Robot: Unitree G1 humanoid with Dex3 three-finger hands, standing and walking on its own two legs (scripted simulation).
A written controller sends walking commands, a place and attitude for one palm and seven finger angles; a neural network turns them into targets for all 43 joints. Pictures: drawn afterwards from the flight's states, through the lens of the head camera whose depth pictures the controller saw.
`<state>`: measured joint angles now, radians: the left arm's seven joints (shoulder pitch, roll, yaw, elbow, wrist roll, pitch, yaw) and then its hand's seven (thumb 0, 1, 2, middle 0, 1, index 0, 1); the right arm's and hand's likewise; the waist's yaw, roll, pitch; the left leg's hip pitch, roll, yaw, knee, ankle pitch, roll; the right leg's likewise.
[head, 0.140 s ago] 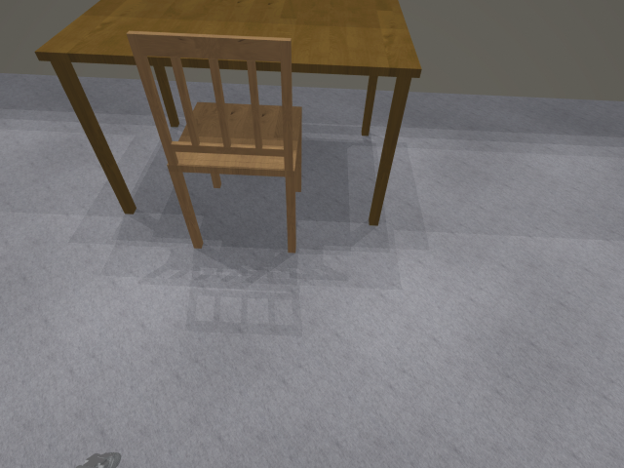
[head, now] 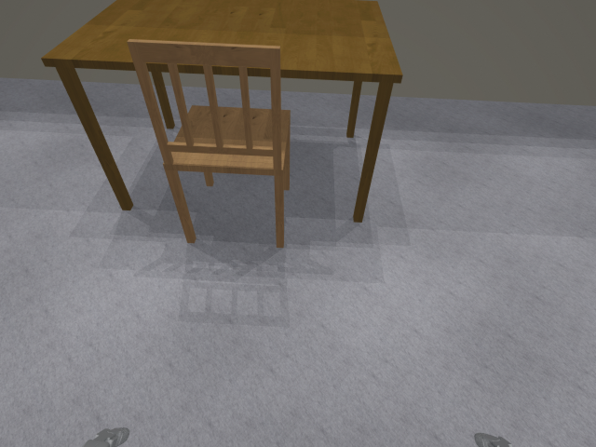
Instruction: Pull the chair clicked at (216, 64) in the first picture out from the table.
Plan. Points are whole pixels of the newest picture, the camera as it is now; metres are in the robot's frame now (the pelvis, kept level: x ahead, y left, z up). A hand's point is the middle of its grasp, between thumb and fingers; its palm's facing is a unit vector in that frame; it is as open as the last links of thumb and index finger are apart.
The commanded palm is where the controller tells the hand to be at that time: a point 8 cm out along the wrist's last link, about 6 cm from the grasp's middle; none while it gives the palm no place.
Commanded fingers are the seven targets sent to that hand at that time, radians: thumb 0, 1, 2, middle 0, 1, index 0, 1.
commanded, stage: stand and wait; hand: left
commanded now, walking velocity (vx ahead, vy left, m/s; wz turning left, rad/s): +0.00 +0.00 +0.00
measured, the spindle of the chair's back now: (214, 108) +1.06 +0.32 -0.11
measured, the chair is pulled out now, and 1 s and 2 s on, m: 0.00 0.00 0.00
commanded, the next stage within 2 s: look at it before walking up in 0.68 s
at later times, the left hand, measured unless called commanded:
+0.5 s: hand out of the picture +0.05 +0.23 -0.15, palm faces -0.03 -0.94 -0.34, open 7.4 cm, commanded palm none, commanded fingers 0.00 0.90 0.90 -0.20 -0.30 -0.20 -0.30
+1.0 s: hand out of the picture +0.06 +0.22 -0.15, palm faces -0.04 -0.94 -0.34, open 7.4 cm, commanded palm none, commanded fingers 0.00 0.90 0.90 -0.20 -0.30 -0.20 -0.30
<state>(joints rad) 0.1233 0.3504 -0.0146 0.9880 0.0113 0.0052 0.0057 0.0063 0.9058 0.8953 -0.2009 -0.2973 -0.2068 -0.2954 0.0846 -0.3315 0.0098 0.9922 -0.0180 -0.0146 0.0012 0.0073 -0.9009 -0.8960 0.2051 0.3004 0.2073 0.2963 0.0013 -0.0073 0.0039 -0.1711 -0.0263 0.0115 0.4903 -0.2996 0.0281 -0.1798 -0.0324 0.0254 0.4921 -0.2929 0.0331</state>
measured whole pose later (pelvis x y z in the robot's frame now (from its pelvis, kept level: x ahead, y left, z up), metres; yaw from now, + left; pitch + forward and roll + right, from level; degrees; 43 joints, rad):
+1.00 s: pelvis -0.02 -0.02 +0.01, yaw -1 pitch -2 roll +0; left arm 0.13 0.34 -0.01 1.08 0.01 -0.01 0.00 0.01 0.91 0.90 -0.20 -0.30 -0.21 -0.30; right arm 0.12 -0.34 0.01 1.12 -0.01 -0.02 0.00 0.01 -0.90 -0.90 0.21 0.30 0.21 0.30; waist -0.01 0.00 0.02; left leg -0.14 0.01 0.01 0.38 -0.21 -0.01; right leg -0.16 0.00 0.02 0.40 -0.21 0.00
